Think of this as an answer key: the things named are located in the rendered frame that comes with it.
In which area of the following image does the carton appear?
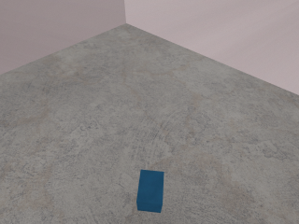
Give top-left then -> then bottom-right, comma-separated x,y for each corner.
136,169 -> 164,213

